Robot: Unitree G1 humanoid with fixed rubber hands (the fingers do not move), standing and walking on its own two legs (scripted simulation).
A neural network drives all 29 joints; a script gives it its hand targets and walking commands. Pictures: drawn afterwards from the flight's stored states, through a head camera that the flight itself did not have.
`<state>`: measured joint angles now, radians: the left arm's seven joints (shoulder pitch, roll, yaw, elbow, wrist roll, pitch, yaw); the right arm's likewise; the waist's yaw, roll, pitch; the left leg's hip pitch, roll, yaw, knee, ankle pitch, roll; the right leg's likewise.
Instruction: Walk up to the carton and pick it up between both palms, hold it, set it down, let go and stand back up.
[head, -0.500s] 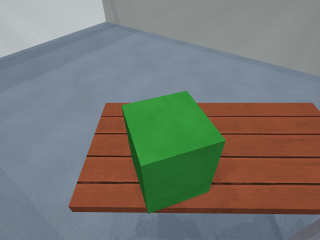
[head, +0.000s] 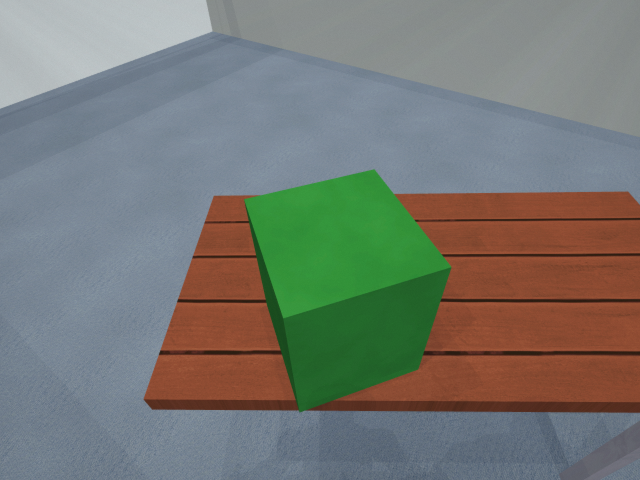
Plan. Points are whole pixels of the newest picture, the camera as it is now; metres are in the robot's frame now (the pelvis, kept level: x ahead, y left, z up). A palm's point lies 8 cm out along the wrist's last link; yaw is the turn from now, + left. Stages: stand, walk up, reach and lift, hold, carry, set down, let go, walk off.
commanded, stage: stand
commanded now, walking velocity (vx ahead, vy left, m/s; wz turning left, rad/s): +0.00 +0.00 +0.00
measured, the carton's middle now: (337, 290) +0.40 +0.00 +0.01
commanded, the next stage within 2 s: none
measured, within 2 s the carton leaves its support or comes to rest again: neither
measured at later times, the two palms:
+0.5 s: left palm out of the picture +0.07 +0.29 -0.12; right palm out of the picture +0.06 -0.30 -0.12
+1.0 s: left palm out of the picture +0.08 +0.29 -0.12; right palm out of the picture +0.07 -0.30 -0.12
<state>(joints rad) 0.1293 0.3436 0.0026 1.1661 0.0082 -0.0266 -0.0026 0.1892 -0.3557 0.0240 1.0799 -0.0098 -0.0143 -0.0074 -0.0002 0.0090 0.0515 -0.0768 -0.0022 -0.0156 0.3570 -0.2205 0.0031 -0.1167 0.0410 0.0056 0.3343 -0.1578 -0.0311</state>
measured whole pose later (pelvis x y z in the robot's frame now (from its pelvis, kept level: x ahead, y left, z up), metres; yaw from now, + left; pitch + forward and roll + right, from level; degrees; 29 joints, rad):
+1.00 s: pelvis +0.01 -0.01 +0.00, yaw +0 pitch -3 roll +0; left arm 0.11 0.34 0.00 1.16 0.01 -0.03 0.00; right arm 0.14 -0.35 0.02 1.11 0.00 -0.01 -0.01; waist 0.00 0.01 0.06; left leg -0.05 0.01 -0.01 0.32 -0.22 -0.01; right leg -0.10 0.05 0.01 0.31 -0.16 -0.04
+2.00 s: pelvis +0.03 -0.01 +0.00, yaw -1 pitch -2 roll +0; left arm 0.11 0.34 0.00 1.14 0.01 -0.03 0.01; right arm 0.13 -0.35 0.01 1.10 0.00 -0.01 -0.01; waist 0.00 0.02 0.06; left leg -0.03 0.03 0.00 0.30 -0.23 -0.02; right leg -0.09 0.07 0.02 0.30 -0.17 -0.05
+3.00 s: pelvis +0.03 -0.02 +0.00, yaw -2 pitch -2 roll +0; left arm 0.12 0.34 0.00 1.14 0.01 -0.02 0.01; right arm 0.13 -0.35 0.01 1.10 -0.01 -0.01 -0.01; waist 0.00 0.02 0.06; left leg -0.02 0.04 0.01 0.30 -0.24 -0.03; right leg -0.09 0.07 0.02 0.30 -0.18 -0.05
